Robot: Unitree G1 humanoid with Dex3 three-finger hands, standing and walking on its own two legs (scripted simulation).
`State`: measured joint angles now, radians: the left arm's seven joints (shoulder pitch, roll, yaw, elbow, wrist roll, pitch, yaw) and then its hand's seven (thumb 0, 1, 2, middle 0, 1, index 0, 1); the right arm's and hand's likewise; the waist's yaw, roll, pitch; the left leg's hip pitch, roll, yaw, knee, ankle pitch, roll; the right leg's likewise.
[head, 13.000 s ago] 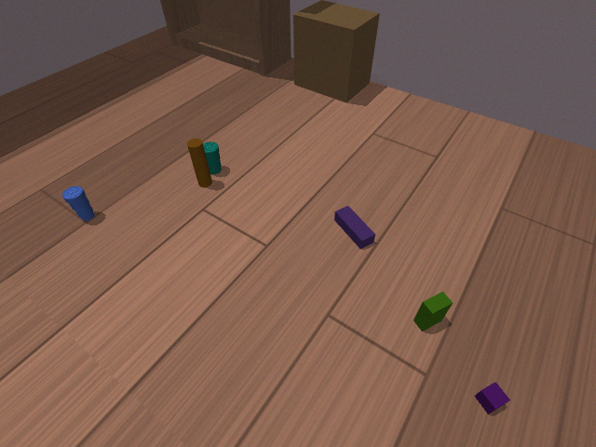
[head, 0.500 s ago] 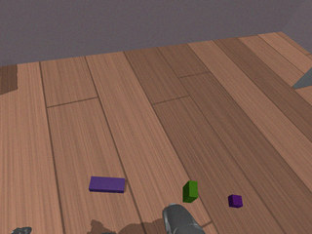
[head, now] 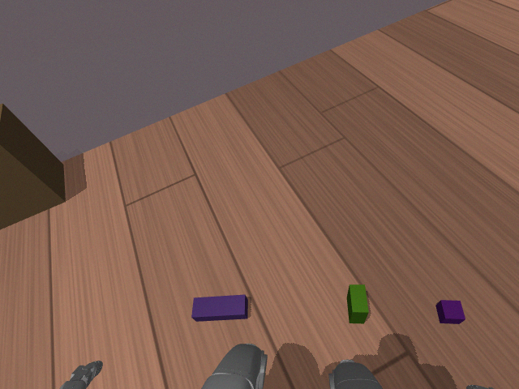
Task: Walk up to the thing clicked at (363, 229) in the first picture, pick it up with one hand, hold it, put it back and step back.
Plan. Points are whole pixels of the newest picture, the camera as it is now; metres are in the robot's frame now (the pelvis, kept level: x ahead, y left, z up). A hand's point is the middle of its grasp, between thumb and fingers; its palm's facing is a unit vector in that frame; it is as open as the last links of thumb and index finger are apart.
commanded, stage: walk up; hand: left
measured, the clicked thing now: (220, 308) +0.45 +0.28 -0.71
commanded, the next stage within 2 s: none
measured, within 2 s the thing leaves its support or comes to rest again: neither
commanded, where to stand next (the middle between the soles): +0.07 +0.05 m, yaw +0 degrees
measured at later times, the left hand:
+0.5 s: hand out of the picture +0.00 +0.33 -0.17, palm faces +0.00 -0.95 -0.32, open 7.4 cm
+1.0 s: hand out of the picture +0.01 +0.34 -0.07, palm faces +0.03 -0.74 -0.67, open 7.4 cm
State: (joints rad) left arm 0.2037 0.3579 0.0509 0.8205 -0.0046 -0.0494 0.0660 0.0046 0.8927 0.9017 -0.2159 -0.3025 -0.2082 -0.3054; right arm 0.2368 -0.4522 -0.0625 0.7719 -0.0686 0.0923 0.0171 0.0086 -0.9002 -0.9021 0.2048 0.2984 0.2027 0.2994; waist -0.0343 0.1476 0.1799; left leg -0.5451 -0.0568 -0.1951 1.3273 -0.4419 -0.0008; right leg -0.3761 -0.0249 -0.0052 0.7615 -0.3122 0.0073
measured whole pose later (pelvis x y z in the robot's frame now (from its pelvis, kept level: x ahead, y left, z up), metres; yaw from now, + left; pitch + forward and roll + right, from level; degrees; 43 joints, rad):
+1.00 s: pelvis -0.01 +0.01 +0.00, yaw +1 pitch -5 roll +0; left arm 0.36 0.43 0.06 0.87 0.00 -0.08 0.09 0.01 0.89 0.90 -0.21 -0.30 -0.20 -0.30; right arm 0.20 -0.47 -0.10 0.73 -0.04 0.09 0.04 0.01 -0.90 -0.90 0.20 0.30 0.20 0.30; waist 0.01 0.20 0.17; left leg -0.63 -0.06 -0.21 1.31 -0.37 -0.01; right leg -0.34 -0.09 -0.01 0.75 -0.33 0.04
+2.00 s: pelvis -0.03 +0.05 -0.02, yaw +3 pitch -3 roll +0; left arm 0.37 0.48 0.08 0.91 0.03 -0.07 0.09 0.01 0.89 0.90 -0.21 -0.30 -0.21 -0.31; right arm 0.21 -0.49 -0.11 0.78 -0.07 0.11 0.08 0.01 -0.90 -0.90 0.20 0.30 0.20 0.30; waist 0.04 0.16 0.12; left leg -0.54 0.09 -0.07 1.15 -0.45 0.01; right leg -0.50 -0.12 0.07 0.83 -0.31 0.03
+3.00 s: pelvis -0.01 +0.07 -0.02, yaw -2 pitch -2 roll +0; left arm 0.21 0.48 0.08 0.86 0.02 -0.03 0.08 0.01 0.89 0.90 -0.21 -0.30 -0.20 -0.30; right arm 0.13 -0.46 -0.09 0.79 -0.01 0.09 0.02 0.01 -0.90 -0.90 0.21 0.30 0.20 0.30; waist 0.02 0.13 0.21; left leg -0.50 0.03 -0.08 1.07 -0.48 -0.01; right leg -0.52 -0.13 0.08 0.90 -0.35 0.06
